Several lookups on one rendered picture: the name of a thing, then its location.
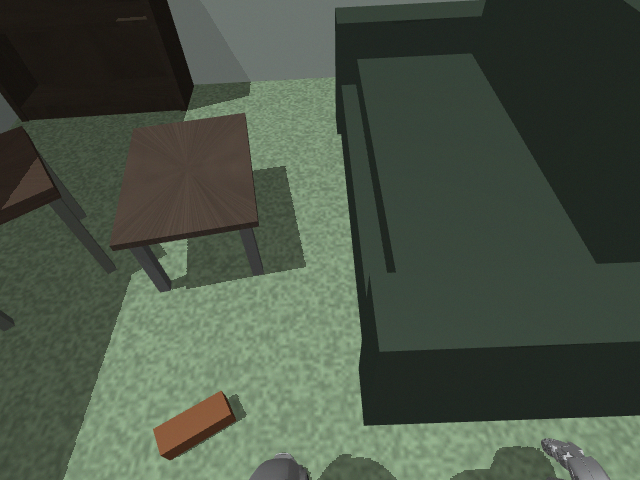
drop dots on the right robot hand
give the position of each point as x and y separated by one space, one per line
572 458

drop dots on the carton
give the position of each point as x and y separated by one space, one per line
194 425

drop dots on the coffee table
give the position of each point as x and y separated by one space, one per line
184 180

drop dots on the sofa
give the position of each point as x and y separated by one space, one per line
492 161

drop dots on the bookshelf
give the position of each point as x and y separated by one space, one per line
78 58

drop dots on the chair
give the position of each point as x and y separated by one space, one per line
27 182

